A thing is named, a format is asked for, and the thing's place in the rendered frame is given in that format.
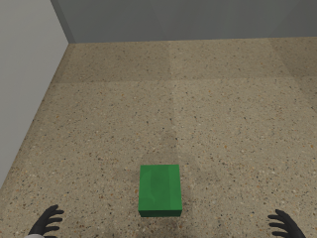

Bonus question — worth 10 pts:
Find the carton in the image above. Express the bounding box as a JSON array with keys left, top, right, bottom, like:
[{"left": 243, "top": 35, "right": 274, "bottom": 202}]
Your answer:
[{"left": 138, "top": 165, "right": 182, "bottom": 217}]

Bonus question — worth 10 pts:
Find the robot left hand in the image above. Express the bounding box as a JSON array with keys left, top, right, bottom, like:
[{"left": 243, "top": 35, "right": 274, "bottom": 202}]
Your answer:
[{"left": 28, "top": 204, "right": 64, "bottom": 238}]

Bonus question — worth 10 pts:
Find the robot right hand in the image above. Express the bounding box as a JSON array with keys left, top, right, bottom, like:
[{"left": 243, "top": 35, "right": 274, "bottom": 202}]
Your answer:
[{"left": 268, "top": 209, "right": 306, "bottom": 238}]

